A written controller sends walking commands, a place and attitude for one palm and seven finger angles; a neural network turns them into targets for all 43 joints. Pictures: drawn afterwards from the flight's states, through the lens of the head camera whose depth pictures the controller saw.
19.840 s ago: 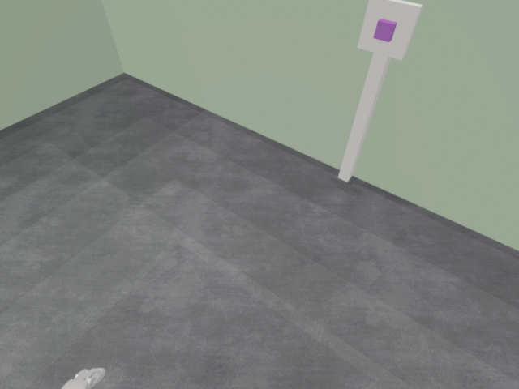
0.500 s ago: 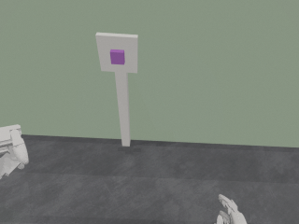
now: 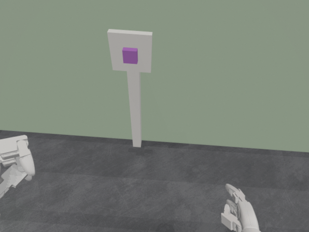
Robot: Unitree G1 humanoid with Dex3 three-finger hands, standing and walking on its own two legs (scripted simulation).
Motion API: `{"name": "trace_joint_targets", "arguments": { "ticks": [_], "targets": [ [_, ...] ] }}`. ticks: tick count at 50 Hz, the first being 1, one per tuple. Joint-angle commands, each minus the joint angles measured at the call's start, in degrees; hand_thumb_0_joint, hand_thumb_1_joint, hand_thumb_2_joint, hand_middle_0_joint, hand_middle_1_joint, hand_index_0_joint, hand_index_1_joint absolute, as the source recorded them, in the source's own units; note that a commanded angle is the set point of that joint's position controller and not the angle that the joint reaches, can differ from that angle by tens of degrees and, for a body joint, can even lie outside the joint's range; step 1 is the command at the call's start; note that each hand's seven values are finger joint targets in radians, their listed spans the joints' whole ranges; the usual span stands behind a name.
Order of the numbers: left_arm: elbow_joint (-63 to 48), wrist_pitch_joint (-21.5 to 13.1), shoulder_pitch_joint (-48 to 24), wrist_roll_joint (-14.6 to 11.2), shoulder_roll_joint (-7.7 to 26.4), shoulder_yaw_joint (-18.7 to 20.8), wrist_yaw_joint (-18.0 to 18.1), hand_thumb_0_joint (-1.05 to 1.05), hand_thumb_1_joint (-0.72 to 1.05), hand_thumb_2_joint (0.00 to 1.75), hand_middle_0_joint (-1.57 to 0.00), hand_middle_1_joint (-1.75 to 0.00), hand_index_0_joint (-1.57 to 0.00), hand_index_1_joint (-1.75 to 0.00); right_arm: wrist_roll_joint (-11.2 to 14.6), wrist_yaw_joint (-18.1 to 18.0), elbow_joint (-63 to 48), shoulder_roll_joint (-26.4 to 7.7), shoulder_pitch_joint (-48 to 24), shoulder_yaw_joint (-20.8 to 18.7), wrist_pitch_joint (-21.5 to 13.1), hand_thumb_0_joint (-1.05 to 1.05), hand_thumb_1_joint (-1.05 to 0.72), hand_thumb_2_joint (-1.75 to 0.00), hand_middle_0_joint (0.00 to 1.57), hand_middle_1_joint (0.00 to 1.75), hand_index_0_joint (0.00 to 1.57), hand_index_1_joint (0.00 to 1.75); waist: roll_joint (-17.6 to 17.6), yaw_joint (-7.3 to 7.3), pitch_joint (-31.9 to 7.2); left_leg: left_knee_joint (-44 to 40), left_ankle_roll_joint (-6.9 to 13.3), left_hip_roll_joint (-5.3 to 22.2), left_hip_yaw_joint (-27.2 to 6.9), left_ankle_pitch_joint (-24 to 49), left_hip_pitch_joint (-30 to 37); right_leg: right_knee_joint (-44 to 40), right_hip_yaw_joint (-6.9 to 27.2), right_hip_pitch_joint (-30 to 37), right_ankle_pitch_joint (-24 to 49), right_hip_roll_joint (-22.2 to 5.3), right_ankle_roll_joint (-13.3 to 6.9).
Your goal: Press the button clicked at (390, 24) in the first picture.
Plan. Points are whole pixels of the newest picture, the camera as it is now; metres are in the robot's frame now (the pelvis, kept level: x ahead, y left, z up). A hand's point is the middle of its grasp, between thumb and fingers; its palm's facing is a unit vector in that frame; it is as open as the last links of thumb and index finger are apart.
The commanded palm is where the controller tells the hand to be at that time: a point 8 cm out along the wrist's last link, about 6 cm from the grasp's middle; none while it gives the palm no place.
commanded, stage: let the arm hang, fingers relaxed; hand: left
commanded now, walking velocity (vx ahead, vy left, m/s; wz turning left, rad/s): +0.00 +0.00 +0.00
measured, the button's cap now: (130, 55) +0.78 +0.14 +0.04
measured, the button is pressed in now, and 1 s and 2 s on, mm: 0 0 0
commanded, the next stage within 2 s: stand and wait in 1.18 s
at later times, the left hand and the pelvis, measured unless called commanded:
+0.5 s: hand out of the picture -0.04 +0.21 -0.18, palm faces +0.05 -0.97 -0.22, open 4.1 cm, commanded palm none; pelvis -0.04 +0.01 +0.00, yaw +2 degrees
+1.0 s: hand out of the picture -0.02 +0.19 -0.17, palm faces +0.03 -0.98 -0.21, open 7.3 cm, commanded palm none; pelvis -0.03 +0.01 +0.00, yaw +1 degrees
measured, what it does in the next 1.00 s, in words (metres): stands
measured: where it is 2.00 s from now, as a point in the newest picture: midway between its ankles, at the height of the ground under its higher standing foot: outside the picture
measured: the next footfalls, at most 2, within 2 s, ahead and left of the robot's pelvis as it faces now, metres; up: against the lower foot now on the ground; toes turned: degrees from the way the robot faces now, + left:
none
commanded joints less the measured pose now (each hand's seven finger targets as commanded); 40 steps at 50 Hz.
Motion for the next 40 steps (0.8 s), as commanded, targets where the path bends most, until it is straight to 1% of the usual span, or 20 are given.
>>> {"name": "trace_joint_targets", "arguments": {
  "ticks": [1, 3, 4, 5, 6, 7, 8, 9, 11, 12, 14, 16, 17, 18, 22, 25, 28, 32, 34, 40],
  "targets": [
    [-6.42, -2.18, 4.10, -1.36, 6.28, 7.04, 0.63, 0.00, 0.90, 0.90, -1.30, -1.50, -1.30, -1.50, 0.47, -0.50, -7.79, -7.26, -2.46, -2.76, -1.21, 0.00, -0.90, -0.90, 0.20, 0.30, 0.20, 0.30, 2.49, 0.26, -7.02, -4.16, -0.14, 3.71, -4.50, 15.52, -0.25, -3.59, 6.29, 5.39, 17.17, -4.49, 0.74],
    [-5.94, -1.88, 3.70, -1.57, 6.54, 7.00, 0.50, 0.00, 0.90, 0.90, -1.30, -1.50, -1.30, -1.50, 0.43, -0.88, -8.05, -7.27, -3.05, -2.75, -0.96, 0.00, -0.90, -0.90, 0.20, 0.30, 0.20, 0.30, 2.00, 0.40, -5.72, -5.57, 0.08, 3.75, -4.59, 12.58, -0.46, -4.75, 6.10, 4.07, 14.30, -4.10, 1.10],
    [38.53, 6.81, -7.92, 4.79, 1.82, -14.85, -7.25, 0.00, 0.90, 0.90, -1.30, -1.50, -1.30, -1.50, 0.53, 4.65, 6.11, -18.19, -6.69, -5.43, -3.58, 0.00, -0.90, -0.90, 0.20, 0.30, 0.20, 0.30, 3.16, -0.89, -0.83, 3.28, 0.54, 4.93, -4.88, 18.02, -4.29, 3.13, 3.43, -4.56, 19.72, -8.91, -0.53],
    [40.11, 10.63, -8.49, 3.84, 1.13, -13.51, -8.22, 0.00, 0.90, 0.90, -1.26, -1.46, -1.26, -1.46, 0.63, 4.49, 5.72, -15.20, -2.14, -5.63, -0.03, 0.00, -0.90, -0.90, 0.20, 0.30, 0.20, 0.30, 3.46, -0.38, -5.21, 1.88, 0.07, 5.33, -4.67, 17.20, -0.31, 1.85, 7.14, -5.62, 15.94, -8.28, -1.04],
    [40.02, 11.69, -8.49, 3.81, -0.06, -13.93, -8.46, 0.00, 0.90, 0.90, -1.23, -1.42, -1.23, -1.42, 0.34, 4.21, 4.62, -14.50, -1.19, -5.11, 1.00, 0.00, -0.90, -0.90, 0.20, 0.30, 0.20, 0.30, 4.06, -0.35, -4.16, 1.30, 0.60, 5.80, -5.08, 14.77, -1.12, 1.92, 5.81, -6.22, 11.07, -7.49, -0.46],
    [42.44, 11.79, -10.38, 3.76, -0.57, -14.39, -8.65, 0.00, 0.90, 0.90, -1.19, -1.38, -1.19, -1.38, -0.10, 4.21, 5.00, -13.74, -1.24, -4.36, 1.66, 0.00, -0.90, -0.90, 0.20, 0.30, 0.20, 0.30, 2.75, 0.17, -4.60, -0.11, 1.94, 6.71, -7.13, 11.46, -4.20, 3.61, 4.62, -6.11, 5.58, -6.46, -0.36],
    [45.36, 11.72, -12.79, 4.01, -0.47, -14.96, -8.77, 0.00, 0.90, 0.90, -1.15, -1.34, -1.15, -1.34, -0.41, 4.12, 5.00, -13.25, -1.56, -3.85, 2.18, 0.00, -0.90, -0.90, 0.20, 0.30, 0.20, 0.30, -1.72, 0.46, -4.67, -1.32, 2.85, 7.04, -8.51, 12.11, -5.95, 4.53, 4.17, -4.17, 4.82, -5.28, -0.30],
    [48.51, 11.83, -14.09, 3.86, -0.31, -15.31, -8.82, 0.00, 0.90, 0.90, -1.12, -1.30, -1.12, -1.30, -0.73, 3.97, 5.25, -13.80, -1.74, -3.33, 2.57, 0.00, -0.90, -0.90, 0.20, 0.30, 0.20, 0.30, -4.73, 0.72, -4.50, -2.05, 3.44, 7.08, -9.65, 11.41, -7.01, 4.11, 4.26, -2.40, 3.78, -5.11, -0.35],
    [55.51, 11.87, -16.76, 4.01, 0.60, -15.73, -8.78, 0.00, 0.90, 0.90, -1.04, -1.22, -1.04, -1.22, -1.14, 3.69, 6.60, -13.85, -2.01, -2.96, 3.36, 0.00, -0.90, -0.90, 0.20, 0.30, 0.20, 0.30, -11.30, 0.81, -5.42, -1.40, 3.07, 5.44, -9.24, 10.06, -5.24, 1.06, 6.59, -0.84, 5.10, -6.80, -1.24],
    [59.24, 11.92, -18.21, 3.91, 1.01, -15.97, -8.65, 0.00, 0.90, 0.90, -1.01, -1.18, -1.01, -1.18, -1.24, 3.62, 7.59, -13.81, -1.41, -2.97, 3.84, 0.00, -0.90, -0.90, 0.20, 0.30, 0.20, 0.30, -12.66, 0.51, -5.81, -0.45, 2.70, 4.26, -8.39, 10.23, -3.04, 0.11, 7.65, -1.50, 6.29, -8.09, -2.02],
    [66.02, 12.91, -19.68, 3.36, -0.80, -17.42, -8.14, 0.00, 0.90, 0.90, -0.93, -1.10, -0.93, -1.10, -1.52, 3.65, 10.07, -11.39, -0.49, -2.12, 5.19, 0.00, -0.90, -0.90, 0.20, 0.30, 0.20, 0.30, -5.93, 0.12, -3.57, -2.13, 2.16, 3.67, -8.19, 7.15, -2.12, -1.25, 7.62, -4.11, -0.38, -8.33, -2.27],
    [71.89, 13.38, -19.57, 3.05, -1.59, -18.36, -7.91, 0.00, 0.90, 0.90, -0.86, -1.02, -0.86, -1.02, -1.65, 3.61, 12.49, -10.30, -0.45, -1.41, 5.85, 0.00, -0.90, -0.90, 0.20, 0.30, 0.20, 0.30, 3.16, 0.63, -1.62, -5.85, 2.06, 4.02, -8.78, 3.74, -3.45, -1.78, 7.19, -2.77, -3.08, -6.95, -1.38],
    [74.70, 13.35, -18.75, 2.98, -1.67, -18.52, -7.83, 0.00, 0.90, 0.90, -0.82, -0.98, -0.82, -0.98, -1.63, 3.52, 13.61, -9.81, -0.27, -1.36, 6.01, 0.00, -0.90, -0.90, 0.20, 0.30, 0.20, 0.30, 6.06, 0.95, -1.73, -7.12, 2.05, 4.05, -8.88, 1.37, -4.17, -2.22, 7.06, -1.30, -3.37, -6.58, -1.27],
    [77.01, 13.32, -18.27, 3.00, -1.22, -18.54, -7.71, 0.00, 0.90, 0.90, -0.79, -0.94, -0.79, -0.94, -1.53, 3.40, 14.60, -10.05, 0.51, -1.27, 6.16, 0.00, -0.90, -0.90, 0.20, 0.30, 0.20, 0.30, 7.62, 1.17, -2.13, -7.82, 2.00, 4.16, -9.25, 0.24, -5.02, -2.46, 6.38, 0.74, -3.08, -6.24, -1.15],
    [85.32, 13.14, -15.92, 2.83, -3.98, -17.94, -7.48, 0.00, 0.90, 0.90, -0.64, -0.78, -0.64, -0.78, -1.56, 2.63, 18.76, -7.61, 3.43, -1.64, 6.62, 0.00, -0.90, -0.90, 0.20, 0.30, 0.20, 0.30, 13.09, 1.33, -2.46, -10.49, 1.80, 4.29, -9.04, -6.94, -5.25, -4.32, 5.41, 2.80, -3.44, -6.09, -1.81],
    [89.30, 13.05, -16.42, 2.72, -3.49, -18.42, -7.62, 0.00, 0.90, 0.90, -0.53, -0.66, -0.53, -0.66, -1.25, 2.33, 21.28, -8.02, 5.69, -2.07, 6.93, 0.00, -0.90, -0.90, 0.20, 0.30, 0.20, 0.30, 8.75, 1.14, 0.50, -12.09, 1.92, 4.72, -9.98, -10.19, -6.01, -5.98, 5.28, 2.04, -4.41, -6.00, -1.82],
    [92.07, 12.85, -16.47, 2.73, -3.30, -18.55, -7.57, 0.00, 0.90, 0.90, -0.42, -0.54, -0.42, -0.54, -1.09, 2.16, 23.19, -8.44, 7.88, -2.66, 7.05, 0.00, -0.90, -0.90, 0.20, 0.30, 0.20, 0.30, 2.25, 0.79, 2.90, -11.67, 2.14, 4.67, -9.39, -9.75, -4.49, -8.00, 5.70, -0.83, -7.22, -6.26, -2.06],
    [94.83, 12.79, -16.55, 2.63, -3.97, -18.67, -7.37, 0.00, 0.90, 0.90, -0.27, -0.38, -0.27, -0.38, -1.13, 1.98, 25.78, -7.43, 10.31, -2.67, 6.94, 0.00, -0.90, -0.90, 0.20, 0.30, 0.20, 0.30, -1.34, 0.36, 3.58, -10.73, 2.22, 4.34, -8.40, -7.74, -2.53, -9.09, 6.45, -3.10, -9.39, -6.85, -2.03],
    [95.60, 12.77, -16.30, 2.65, -4.06, -18.63, -7.25, 0.00, 0.90, 0.90, -0.20, -0.30, -0.20, -0.30, -1.14, 2.00, 26.78, -6.86, 10.80, -2.68, 6.92, 0.00, -0.90, -0.90, 0.20, 0.30, 0.20, 0.30, -1.10, 0.27, 3.87, -10.41, 2.21, 4.24, -7.74, -7.23, -2.09, -9.49, 6.52, -4.05, -10.53, -7.10, -2.06],
    [97.11, 12.79, -16.50, 2.59, -5.22, -18.75, -6.95, 0.00, 0.90, 0.90, -0.20, -0.30, -0.20, -0.30, -1.18, 1.89, 28.58, -5.10, 10.88, -2.25, 6.67, 0.00, -0.90, -0.90, 0.20, 0.30, 0.20, 0.30, -0.63, 0.46, 4.69, -11.24, 2.10, 4.50, -7.69, -5.16, -2.30, -8.63, 6.49, -3.70, -7.96, -6.92, -1.75]
  ]
}}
